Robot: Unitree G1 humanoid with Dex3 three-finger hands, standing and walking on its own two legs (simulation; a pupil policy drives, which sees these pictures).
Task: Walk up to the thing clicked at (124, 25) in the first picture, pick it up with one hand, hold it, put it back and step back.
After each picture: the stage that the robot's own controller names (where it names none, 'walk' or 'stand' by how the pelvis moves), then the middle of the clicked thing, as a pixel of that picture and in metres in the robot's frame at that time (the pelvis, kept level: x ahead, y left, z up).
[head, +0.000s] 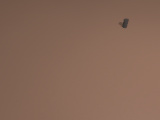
stand; (125, 23) +1.86 -0.53 -0.72
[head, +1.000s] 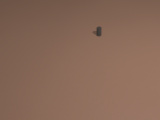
walk; (99, 31) +1.78 -0.05 -0.69
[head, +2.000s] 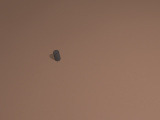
walk; (56, 55) +1.20 +0.38 -0.72
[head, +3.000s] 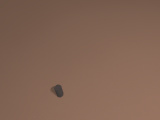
walk; (59, 91) +0.79 +0.32 -0.72
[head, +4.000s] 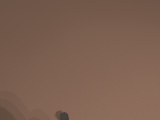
walk; (64, 119) +0.54 +0.21 -0.71
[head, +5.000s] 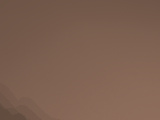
stand; out of the picture +0.44 +0.19 -0.71
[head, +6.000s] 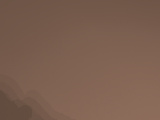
stand; out of the picture +0.40 +0.18 -0.72
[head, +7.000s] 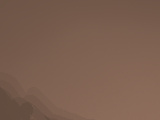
stand; out of the picture +0.38 +0.20 -0.72
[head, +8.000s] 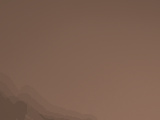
stand; out of the picture +0.37 +0.21 -0.72
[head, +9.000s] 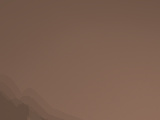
stand; out of the picture +0.35 +0.21 -0.73
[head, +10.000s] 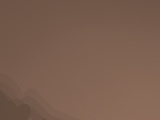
stand; out of the picture +0.36 +0.20 -0.73
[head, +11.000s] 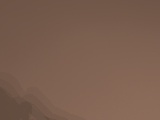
stand; out of the picture +0.35 +0.20 -0.73
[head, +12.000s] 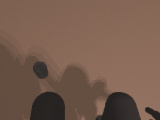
go down; (41, 70) +0.44 +0.19 -0.40
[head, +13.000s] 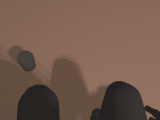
go down; (27, 61) +0.45 +0.21 -0.31
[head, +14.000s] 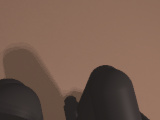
close in; out of the picture +0.44 +0.25 -0.23
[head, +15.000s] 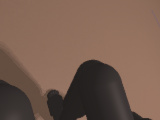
close; out of the picture +0.44 +0.27 -0.23
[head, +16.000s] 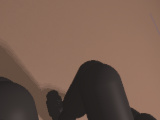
lift; out of the picture +0.41 +0.24 -0.23
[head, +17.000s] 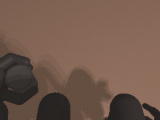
lift; (23, 81) +0.32 +0.21 -0.04
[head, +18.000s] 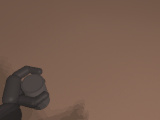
hold; (36, 92) +0.32 +0.17 +0.03
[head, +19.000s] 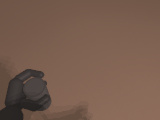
hold; (38, 95) +0.32 +0.17 +0.00
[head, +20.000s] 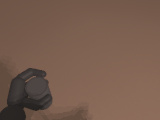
crouch; (40, 94) +0.32 +0.16 +0.01
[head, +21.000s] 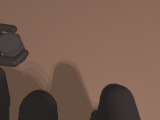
crouch; (13, 49) +0.45 +0.20 -0.09
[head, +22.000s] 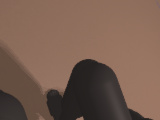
lower; out of the picture +0.45 +0.27 -0.23
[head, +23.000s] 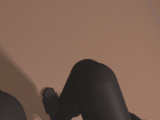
lower; out of the picture +0.45 +0.28 -0.24
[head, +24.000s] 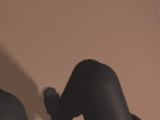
lower; out of the picture +0.45 +0.28 -0.24
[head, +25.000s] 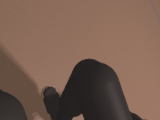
lower; out of the picture +0.46 +0.28 -0.23
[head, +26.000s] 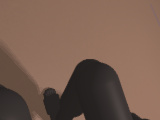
loosen; out of the picture +0.45 +0.25 -0.24
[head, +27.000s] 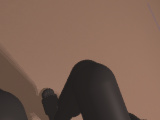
withdraw; out of the picture +0.45 +0.26 -0.25
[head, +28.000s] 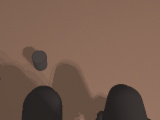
walk; (40, 61) +0.48 +0.19 -0.32
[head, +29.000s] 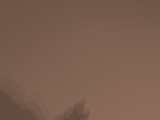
stand; out of the picture +0.39 +0.15 -0.66
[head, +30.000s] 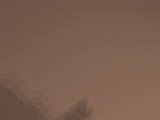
stand; out of the picture +0.40 +0.16 -0.66
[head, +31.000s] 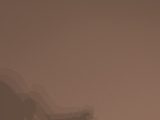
stand; out of the picture +0.41 +0.16 -0.68
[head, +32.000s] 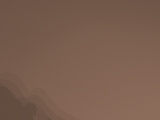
walk; out of the picture +0.42 +0.16 -0.72
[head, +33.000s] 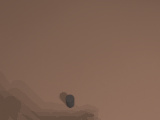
walk; (70, 101) +0.53 +0.10 -0.70
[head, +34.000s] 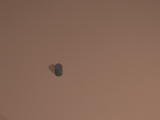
walk; (58, 70) +0.81 +0.18 -0.71
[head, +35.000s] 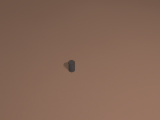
stand; (71, 66) +1.04 +0.17 -0.71
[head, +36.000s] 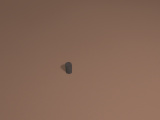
stand; (68, 68) +1.04 +0.18 -0.73
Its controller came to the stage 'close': yes
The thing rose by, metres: 0.72
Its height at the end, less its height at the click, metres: +0.00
